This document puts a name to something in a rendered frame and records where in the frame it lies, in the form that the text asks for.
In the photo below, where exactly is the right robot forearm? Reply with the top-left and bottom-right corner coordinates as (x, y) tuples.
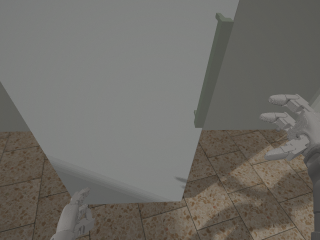
(303, 146), (320, 240)

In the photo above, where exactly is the robot right hand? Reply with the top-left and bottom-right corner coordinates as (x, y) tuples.
(259, 94), (320, 161)

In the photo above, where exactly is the left robot forearm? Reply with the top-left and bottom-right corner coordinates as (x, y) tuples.
(50, 230), (76, 240)

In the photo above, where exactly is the robot left hand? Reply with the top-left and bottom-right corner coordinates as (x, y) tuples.
(56, 187), (95, 239)

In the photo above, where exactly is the handle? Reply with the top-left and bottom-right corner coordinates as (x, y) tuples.
(194, 13), (234, 128)

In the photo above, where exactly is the fridge door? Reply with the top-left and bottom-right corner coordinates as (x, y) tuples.
(0, 0), (239, 205)

